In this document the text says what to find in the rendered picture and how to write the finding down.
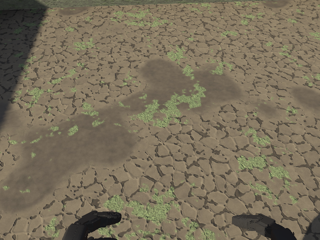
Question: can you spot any robot right hand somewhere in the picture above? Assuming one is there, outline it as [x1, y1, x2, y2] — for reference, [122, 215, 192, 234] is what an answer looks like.
[232, 213, 297, 240]

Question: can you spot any robot left hand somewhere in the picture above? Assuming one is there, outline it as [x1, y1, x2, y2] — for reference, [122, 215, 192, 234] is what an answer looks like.
[62, 210, 122, 240]

